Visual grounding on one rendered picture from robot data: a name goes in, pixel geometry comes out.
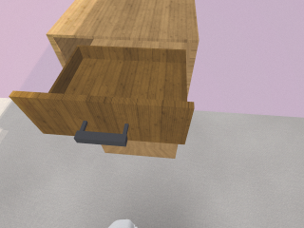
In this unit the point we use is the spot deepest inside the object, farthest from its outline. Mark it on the handle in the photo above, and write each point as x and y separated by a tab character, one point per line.
102	138

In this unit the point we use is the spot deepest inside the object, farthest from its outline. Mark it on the drawer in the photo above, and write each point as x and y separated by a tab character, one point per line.
108	87

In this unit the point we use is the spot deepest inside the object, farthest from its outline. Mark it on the cabinet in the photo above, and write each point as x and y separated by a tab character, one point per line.
167	24

